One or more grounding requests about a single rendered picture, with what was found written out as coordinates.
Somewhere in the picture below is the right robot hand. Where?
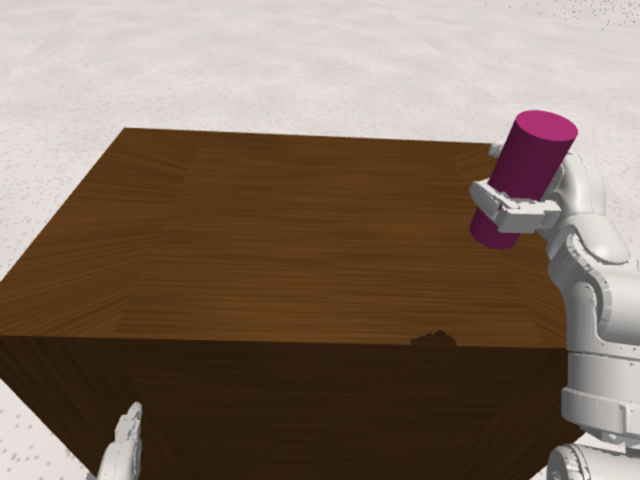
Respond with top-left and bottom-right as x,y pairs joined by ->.
469,136 -> 606,241

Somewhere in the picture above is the left robot hand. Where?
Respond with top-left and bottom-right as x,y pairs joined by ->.
96,402 -> 142,480

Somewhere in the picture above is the can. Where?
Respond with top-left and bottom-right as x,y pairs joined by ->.
469,110 -> 578,249

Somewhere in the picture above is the right robot arm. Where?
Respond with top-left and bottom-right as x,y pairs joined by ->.
546,213 -> 640,480

